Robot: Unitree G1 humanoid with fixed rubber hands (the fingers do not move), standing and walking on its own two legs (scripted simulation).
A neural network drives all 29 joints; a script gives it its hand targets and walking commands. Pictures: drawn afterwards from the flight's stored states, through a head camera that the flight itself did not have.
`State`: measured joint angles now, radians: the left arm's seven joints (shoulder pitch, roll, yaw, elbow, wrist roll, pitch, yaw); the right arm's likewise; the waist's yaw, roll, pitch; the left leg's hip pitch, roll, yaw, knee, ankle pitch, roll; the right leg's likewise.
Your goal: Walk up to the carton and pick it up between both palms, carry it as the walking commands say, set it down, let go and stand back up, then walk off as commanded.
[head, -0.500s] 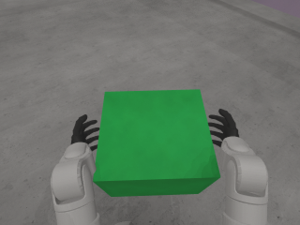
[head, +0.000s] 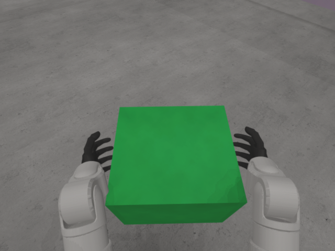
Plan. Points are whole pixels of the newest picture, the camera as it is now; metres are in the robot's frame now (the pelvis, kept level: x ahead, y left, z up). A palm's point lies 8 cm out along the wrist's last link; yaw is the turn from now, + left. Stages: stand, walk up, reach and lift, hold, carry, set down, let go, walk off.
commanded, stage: carry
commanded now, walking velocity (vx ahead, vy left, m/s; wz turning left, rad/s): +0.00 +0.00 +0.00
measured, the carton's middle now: (172, 166) +0.32 +0.01 -0.01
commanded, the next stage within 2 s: hold in 1.84 s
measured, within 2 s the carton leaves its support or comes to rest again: neither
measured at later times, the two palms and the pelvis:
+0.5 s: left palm (97, 198) +0.19 +0.15 +0.11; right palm (287, 196) +0.19 -0.18 +0.12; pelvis -0.06 -0.02 +0.00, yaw +0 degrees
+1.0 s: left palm (95, 191) +0.21 +0.17 +0.09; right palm (272, 185) +0.22 -0.17 +0.11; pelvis -0.05 -0.01 -0.01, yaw +0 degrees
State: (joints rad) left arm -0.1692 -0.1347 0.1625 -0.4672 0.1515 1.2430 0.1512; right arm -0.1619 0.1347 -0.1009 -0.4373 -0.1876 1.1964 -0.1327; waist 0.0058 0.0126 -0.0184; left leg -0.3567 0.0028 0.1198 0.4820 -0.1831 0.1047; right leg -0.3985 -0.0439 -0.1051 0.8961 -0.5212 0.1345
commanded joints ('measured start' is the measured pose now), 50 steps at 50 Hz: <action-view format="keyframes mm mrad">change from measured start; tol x16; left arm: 1 -398 -943 -806 -61 -475 -11 -250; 31 -500 -693 -641 142 -409 -5 -262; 49 -487 -854 -740 50 -437 -73 -264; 50 -480 -659 -576 324 -334 -100 -262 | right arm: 1 -333 875 667 -153 463 1 247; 28 -339 828 660 -8 412 50 232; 31 -529 744 614 36 426 33 223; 49 -381 859 635 44 420 -40 250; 50 -421 678 468 314 332 -69 250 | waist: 1 -5 205 -337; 12 -24 -61 -226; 22 11 160 -177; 33 -16 -135 -180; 50 2 77 -271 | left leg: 1 335 253 -247 -280 320 -235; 13 253 123 -96 49 -80 -153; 18 -6 214 -282 -229 -460 -107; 23 9 172 -197 -333 -334 -199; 33 170 84 -69 123 -129 -103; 35 202 125 -123 -15 -35 -102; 41 27 199 -260 -329 -413 -157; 50 111 203 -215 -229 -217 -147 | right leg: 1 102 43 -24 -269 65 -82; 8 354 -106 35 -593 173 -114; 15 2 -149 45 -465 29 -110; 23 220 21 -69 -355 119 -114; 33 -75 -172 142 -619 -81 -163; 38 98 -14 9 -372 106 -127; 50 144 -26 44 -405 202 -133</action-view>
